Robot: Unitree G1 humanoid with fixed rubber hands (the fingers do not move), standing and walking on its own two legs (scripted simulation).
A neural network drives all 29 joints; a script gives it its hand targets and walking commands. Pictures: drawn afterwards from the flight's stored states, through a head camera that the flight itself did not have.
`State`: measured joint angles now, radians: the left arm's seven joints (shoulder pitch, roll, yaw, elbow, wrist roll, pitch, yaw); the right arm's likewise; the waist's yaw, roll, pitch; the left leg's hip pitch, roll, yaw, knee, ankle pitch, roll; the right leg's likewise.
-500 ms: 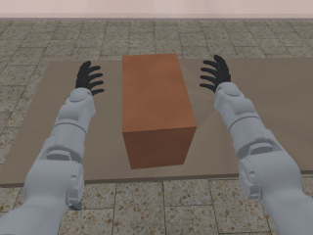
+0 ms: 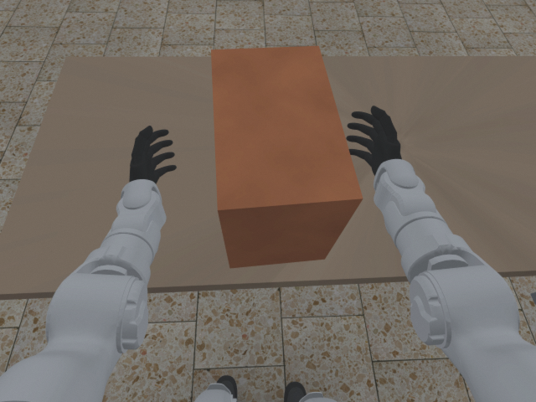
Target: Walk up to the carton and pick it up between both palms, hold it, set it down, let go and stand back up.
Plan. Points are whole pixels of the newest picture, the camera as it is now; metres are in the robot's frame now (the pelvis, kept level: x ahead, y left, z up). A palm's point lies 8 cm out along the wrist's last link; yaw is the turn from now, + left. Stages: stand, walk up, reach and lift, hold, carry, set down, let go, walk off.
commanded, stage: reach and lift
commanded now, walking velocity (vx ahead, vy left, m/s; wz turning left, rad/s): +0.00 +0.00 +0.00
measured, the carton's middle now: (272, 162) +0.48 +0.02 +0.00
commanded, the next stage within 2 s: none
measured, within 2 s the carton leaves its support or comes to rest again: neither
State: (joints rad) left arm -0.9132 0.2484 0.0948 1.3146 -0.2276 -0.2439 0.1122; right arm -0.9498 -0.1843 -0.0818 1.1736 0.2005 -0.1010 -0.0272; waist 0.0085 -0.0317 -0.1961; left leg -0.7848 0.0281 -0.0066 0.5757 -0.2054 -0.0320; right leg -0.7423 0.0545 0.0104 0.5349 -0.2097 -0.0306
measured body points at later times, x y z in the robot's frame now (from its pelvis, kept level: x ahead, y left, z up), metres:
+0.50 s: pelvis +0.01 +0.00 +0.00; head +0.14 +0.01 +0.43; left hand +0.46 +0.17 +0.00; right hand +0.49 -0.13 +0.03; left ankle +0.02 +0.12 -0.72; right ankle +0.00 -0.10 -0.72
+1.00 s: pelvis +0.01 -0.02 +0.00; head +0.14 -0.02 +0.44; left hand +0.45 +0.15 +0.00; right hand +0.47 -0.11 +0.03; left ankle +0.02 +0.12 -0.72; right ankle +0.00 -0.11 -0.72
